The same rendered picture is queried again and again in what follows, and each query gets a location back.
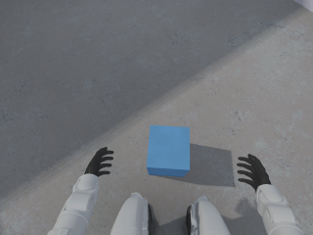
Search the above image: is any carton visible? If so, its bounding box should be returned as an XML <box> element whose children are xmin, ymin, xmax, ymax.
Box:
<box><xmin>147</xmin><ymin>125</ymin><xmax>190</xmax><ymax>177</ymax></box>

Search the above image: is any left robot shin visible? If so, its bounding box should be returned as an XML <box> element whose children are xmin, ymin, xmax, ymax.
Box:
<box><xmin>130</xmin><ymin>192</ymin><xmax>149</xmax><ymax>235</ymax></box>

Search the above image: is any robot right forearm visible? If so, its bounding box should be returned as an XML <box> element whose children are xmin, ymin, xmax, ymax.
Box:
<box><xmin>255</xmin><ymin>184</ymin><xmax>305</xmax><ymax>235</ymax></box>

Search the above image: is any robot left hand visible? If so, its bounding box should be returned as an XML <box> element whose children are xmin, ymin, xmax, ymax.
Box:
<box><xmin>84</xmin><ymin>147</ymin><xmax>114</xmax><ymax>177</ymax></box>

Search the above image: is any robot left thigh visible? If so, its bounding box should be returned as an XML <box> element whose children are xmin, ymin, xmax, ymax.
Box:
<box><xmin>111</xmin><ymin>197</ymin><xmax>149</xmax><ymax>235</ymax></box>

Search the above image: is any robot left forearm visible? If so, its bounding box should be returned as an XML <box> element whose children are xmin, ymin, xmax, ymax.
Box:
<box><xmin>47</xmin><ymin>173</ymin><xmax>100</xmax><ymax>235</ymax></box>

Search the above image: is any robot right hand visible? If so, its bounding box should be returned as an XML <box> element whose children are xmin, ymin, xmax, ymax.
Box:
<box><xmin>237</xmin><ymin>154</ymin><xmax>271</xmax><ymax>193</ymax></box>

